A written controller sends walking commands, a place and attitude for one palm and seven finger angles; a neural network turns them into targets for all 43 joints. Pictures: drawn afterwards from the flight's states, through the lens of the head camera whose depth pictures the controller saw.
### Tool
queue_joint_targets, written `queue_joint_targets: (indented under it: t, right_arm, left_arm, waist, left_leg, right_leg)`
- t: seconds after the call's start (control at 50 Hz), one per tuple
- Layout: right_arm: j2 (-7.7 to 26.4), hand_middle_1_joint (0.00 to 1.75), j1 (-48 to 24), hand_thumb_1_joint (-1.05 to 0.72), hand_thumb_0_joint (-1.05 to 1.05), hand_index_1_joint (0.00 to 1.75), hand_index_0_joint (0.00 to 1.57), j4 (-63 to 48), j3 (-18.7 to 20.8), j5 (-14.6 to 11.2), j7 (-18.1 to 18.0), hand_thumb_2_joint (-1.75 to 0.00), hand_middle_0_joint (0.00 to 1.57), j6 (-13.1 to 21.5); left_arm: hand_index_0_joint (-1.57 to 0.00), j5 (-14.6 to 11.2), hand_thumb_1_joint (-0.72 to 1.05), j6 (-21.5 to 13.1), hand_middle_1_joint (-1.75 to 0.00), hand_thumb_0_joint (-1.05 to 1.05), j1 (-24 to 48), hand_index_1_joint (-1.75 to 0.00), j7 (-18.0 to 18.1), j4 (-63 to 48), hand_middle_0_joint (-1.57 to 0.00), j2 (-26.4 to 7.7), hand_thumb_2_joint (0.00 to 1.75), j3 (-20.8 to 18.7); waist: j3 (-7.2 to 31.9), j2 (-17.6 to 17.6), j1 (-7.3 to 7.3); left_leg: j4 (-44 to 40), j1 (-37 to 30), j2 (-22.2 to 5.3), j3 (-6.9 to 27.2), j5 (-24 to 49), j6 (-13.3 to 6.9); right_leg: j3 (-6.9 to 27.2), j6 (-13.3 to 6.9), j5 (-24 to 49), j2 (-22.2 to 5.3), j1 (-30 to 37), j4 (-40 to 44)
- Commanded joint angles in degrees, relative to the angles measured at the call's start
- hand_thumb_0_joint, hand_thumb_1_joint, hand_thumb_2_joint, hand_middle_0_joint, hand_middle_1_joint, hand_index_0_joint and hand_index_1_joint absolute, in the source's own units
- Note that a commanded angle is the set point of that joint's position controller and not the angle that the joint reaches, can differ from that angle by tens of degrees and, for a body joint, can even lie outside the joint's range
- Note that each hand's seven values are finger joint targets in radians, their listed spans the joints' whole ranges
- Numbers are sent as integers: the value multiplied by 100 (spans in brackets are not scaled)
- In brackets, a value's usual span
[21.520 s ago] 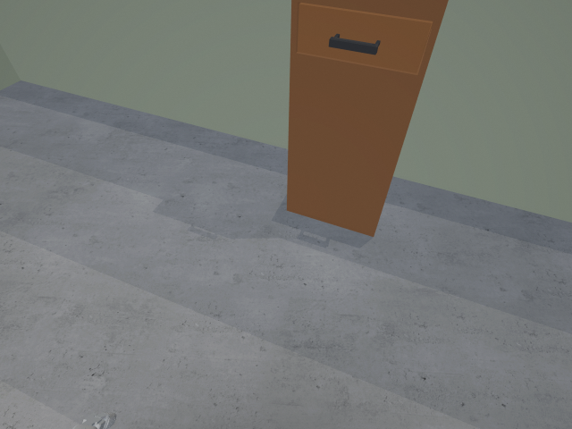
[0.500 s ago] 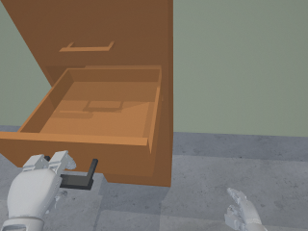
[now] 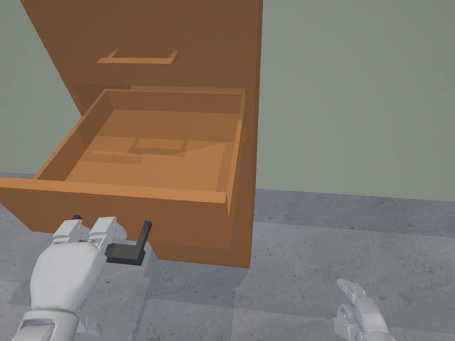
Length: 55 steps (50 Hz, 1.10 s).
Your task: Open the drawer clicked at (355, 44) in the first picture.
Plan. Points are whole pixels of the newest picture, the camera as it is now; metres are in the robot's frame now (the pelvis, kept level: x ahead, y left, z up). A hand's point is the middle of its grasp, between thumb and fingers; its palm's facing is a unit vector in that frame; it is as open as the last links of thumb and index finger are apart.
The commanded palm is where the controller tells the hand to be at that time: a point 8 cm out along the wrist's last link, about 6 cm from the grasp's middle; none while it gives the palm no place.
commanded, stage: lift the hand off the handle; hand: left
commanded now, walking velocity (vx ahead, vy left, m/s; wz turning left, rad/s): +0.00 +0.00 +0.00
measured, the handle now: (104, 238) +0.23 +0.24 +0.09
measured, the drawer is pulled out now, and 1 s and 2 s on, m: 0.30 0.30 0.30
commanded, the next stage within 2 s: draw the hand back to the body in 1.38 s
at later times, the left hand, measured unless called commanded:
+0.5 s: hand (87, 251) +0.19 +0.23 +0.13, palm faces +0.12 -0.08 -0.99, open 13.7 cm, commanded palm +0.15 +0.23 +0.18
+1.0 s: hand (68, 223) +0.20 +0.23 +0.20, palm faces +0.16 -0.04 -0.99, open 13.9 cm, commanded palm +0.16 +0.23 +0.25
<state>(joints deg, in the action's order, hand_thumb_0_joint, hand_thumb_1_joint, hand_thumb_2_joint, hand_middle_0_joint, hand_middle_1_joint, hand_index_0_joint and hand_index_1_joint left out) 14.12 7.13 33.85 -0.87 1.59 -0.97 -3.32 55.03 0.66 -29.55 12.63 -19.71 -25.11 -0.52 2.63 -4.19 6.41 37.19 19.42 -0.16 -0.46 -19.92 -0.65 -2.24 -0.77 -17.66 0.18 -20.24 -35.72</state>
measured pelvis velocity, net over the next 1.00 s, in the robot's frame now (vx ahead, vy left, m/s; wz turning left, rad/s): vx -0.01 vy -0.02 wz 0.02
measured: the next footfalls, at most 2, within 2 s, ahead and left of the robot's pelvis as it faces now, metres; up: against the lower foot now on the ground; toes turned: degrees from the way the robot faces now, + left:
none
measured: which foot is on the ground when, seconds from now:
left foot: down 0.00-1.00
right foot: down 0.00-1.00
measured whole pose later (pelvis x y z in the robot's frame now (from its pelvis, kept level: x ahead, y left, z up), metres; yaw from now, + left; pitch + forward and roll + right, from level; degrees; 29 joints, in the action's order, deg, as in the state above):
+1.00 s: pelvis -0.01 -0.02 +0.02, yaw +1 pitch -4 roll +0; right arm 15.5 4.3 34.5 -3.4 -1.9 -1.5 -4.0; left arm 43.3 8.3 -16.9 -6.0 -30.3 -35.4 -6.4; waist 0.5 -7.9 6.8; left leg 25.9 7.9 -0.2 0.5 -14.0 0.4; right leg -3.2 -1.6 -13.2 0.4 -9.2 -26.3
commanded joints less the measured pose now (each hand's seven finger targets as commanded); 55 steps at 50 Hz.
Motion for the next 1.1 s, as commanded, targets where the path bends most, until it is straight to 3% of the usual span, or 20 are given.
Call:
queue_joint_targets:
  t: [0.0,0.08,0.16,0.32,0.38,0.46,0.48,0.56,0.58,0.6,0.68,0.76,0.78,0.86,0.9,0.96,0.98,1.0,1.06,1.08]
  right_arm:
    - [471,30,-950,-90,0,30,20,-953,223,-25,-59,-90,20,281]
    - [430,30,-952,-90,0,30,20,-982,174,-24,-66,-90,20,298]
    - [470,30,-1086,-90,0,30,20,-1012,165,-78,-111,-90,20,276]
    - [450,30,-1169,-90,0,30,20,-984,79,-166,-57,-90,20,174]
    - [444,30,-1180,-90,0,30,20,-1021,18,-198,-58,-90,20,155]
    - [534,30,-1403,-90,0,30,20,-1058,-11,-252,-116,-90,20,87]
    - [453,30,-1311,-90,0,30,20,-1063,-55,-205,-91,-90,20,110]
    - [546,30,-1450,-90,0,30,20,-1056,-21,-283,-135,-90,20,118]
    - [464,30,-1349,-90,0,30,20,-1091,-86,-236,-118,-90,20,141]
    - [489,30,-1356,-90,0,30,20,-953,-23,-248,-135,-90,20,109]
    - [467,30,-1396,-90,0,30,20,-1039,-93,-252,-118,-90,20,182]
    - [567,30,-1556,-90,0,30,20,-1038,-53,-345,-109,-90,20,179]
    - [487,30,-1491,-90,0,30,20,-1029,-111,-283,-80,-90,20,182]
    - [590,30,-1601,-90,0,30,20,-1055,-49,-382,-78,-90,20,227]
    - [546,30,-1470,-90,0,30,20,-990,-41,-340,-72,-90,20,217]
    - [608,30,-1600,-90,0,30,20,-1035,-59,-400,-95,-90,20,290]
    - [535,30,-1533,-90,0,30,20,-1061,-126,-334,-83,-90,20,305]
    - [543,30,-1439,-90,0,30,20,-950,-66,-340,-101,-90,20,305]
    - [605,30,-1602,-90,0,30,20,-1005,-61,-402,-105,-90,20,383]
    - [531,30,-1539,-90,0,30,20,-1025,-118,-342,-86,-90,20,415]
  left_arm:
    - [-30,50,-50,-40,-120,0,729,-120,252,-1069,-30,-874,30,-593]
    - [-30,87,-50,18,-120,0,1019,-120,263,-1213,-30,-791,30,-435]
    - [-30,20,-50,206,-120,0,933,-120,237,-1475,-30,-1174,30,-744]
    - [-30,-221,-50,557,-120,0,1035,-120,-252,-1654,-30,-961,30,-480]
    - [-30,-310,-50,697,-120,0,974,-120,-491,-1702,-30,-1087,30,-564]
    - [-30,-333,-50,763,-120,0,1279,-120,-688,-1929,-30,-1554,30,-935]
    - [-30,-314,-50,722,-120,0,1399,-120,-752,-2031,-30,-1284,30,-647]
    - [-30,-495,-50,689,-120,0,1514,-120,-887,-2159,-30,-1667,30,-1031]
    - [-30,-497,-50,664,-120,0,1566,-120,-940,-2220,-30,-1461,30,-797]
    - [-30,-516,-50,664,-120,0,1609,-120,-966,-1988,-30,-1654,30,-989]
    - [-30,-615,-50,642,-120,0,1794,-120,-1102,-2199,-30,-1689,30,-1023]
    - [-30,-814,-50,715,-120,0,1735,-120,-1228,-2133,-30,-2150,30,-1533]
    - [-30,-810,-50,708,-120,0,1914,-120,-1311,-2115,-30,-1894,30,-1255]
    - [-30,-1075,-50,755,-120,0,2058,-120,-1523,-2158,-30,-2195,30,-1545]
    - [-30,-1077,-50,732,-120,0,1996,-120,-1652,-1945,-30,-2074,30,-1403]
    - [-30,-1197,-50,699,-120,0,2378,-120,-1756,-2047,-30,-2459,30,-1739]
    - [-30,-1143,-50,664,-120,0,2587,-120,-1816,-2023,-30,-2246,30,-1470]
    - [-30,-1168,-50,639,-120,0,2567,-120,-1827,-1739,-30,-2403,30,-1637]
    - [-30,-1306,-50,580,-120,0,2901,-120,-1876,-1914,-30,-2748,30,-1981]
    - [-30,-1285,-50,533,-120,0,3143,-120,-1924,-1904,-30,-2540,30,-1718]
  waist:
    - [631,86,-76]
    - [801,71,-71]
    - [983,-38,68]
    - [507,132,-9]
    - [528,360,15]
    - [488,190,49]
    - [559,183,31]
    - [556,-149,36]
    - [603,-115,41]
    - [359,-40,-11]
    - [552,-61,39]
    - [469,-25,70]
    - [487,65,54]
    - [436,-12,27]
    - [349,148,-12]
    - [363,146,20]
    - [508,173,35]
    - [271,268,-15]
    - [441,-50,62]
    - [604,-51,58]
  left_leg:
    - [-610,-232,81,64,1043,21]
    - [-630,-328,80,76,1080,7]
    - [-759,-455,47,71,1330,27]
    - [-1050,-622,19,30,1553,-9]
    - [-1118,-690,19,-11,1556,-37]
    - [-1213,-827,-18,-3,1571,-23]
    - [-1222,-869,31,-27,1648,-46]
    - [-1298,-1032,-12,4,1683,-12]
    - [-1317,-1033,37,-12,1739,-35]
    - [-1367,-987,14,-14,1702,-21]
    - [-1386,-1073,59,-15,1699,-27]
    - [-1400,-1051,19,-17,1716,0]
    - [-1437,-1019,87,-14,1752,-21]
    - [-1455,-1017,49,-17,1608,-2]
    - [-1493,-988,79,-55,1578,-32]
    - [-1457,-955,54,-7,1421,-13]
    - [-1466,-957,129,-21,1436,-41]
    - [-1488,-894,97,-33,1388,-44]
    - [-1438,-930,88,15,1299,-7]
    - [-1443,-915,166,8,1332,-15]
  right_leg:
    - [-6,-75,464,107,160,587]
    - [-19,-69,403,87,168,557]
    - [16,-86,632,90,545,645]
    - [-46,-17,931,69,744,897]
    - [-37,23,970,38,919,985]
    - [45,26,1065,50,1124,1135]
    - [-5,33,1065,6,1110,1132]
    - [44,25,1147,54,1266,1267]
    - [-13,33,1121,4,1276,1251]
    - [-8,28,1115,40,1229,1322]
    - [5,48,1087,-4,1348,1358]
    - [74,67,1233,22,1444,1410]
    - [17,72,1208,-21,1457,1390]
    - [78,101,1158,20,1451,1442]
    - [37,126,1056,-7,1401,1471]
    - [102,128,882,17,1366,1502]
    - [78,123,798,-42,1423,1470]
    - [64,137,765,-29,1328,1516]
    - [144,109,681,-9,1364,1517]
    - [113,105,642,-69,1433,1462]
